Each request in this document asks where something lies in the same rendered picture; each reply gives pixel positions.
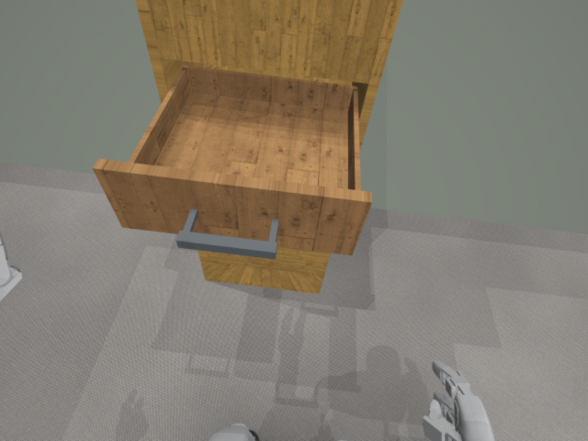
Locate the handle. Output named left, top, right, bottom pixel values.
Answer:
left=176, top=209, right=279, bottom=259

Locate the drawer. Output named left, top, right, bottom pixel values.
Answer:
left=93, top=65, right=372, bottom=255

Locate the cabinet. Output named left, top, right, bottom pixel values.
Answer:
left=135, top=0, right=403, bottom=294

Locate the robot left shin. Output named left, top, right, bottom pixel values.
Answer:
left=230, top=424, right=253, bottom=436

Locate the left robot hand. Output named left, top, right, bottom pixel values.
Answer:
left=0, top=232, right=22, bottom=301

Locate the right robot hand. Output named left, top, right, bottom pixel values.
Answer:
left=424, top=360, right=495, bottom=441

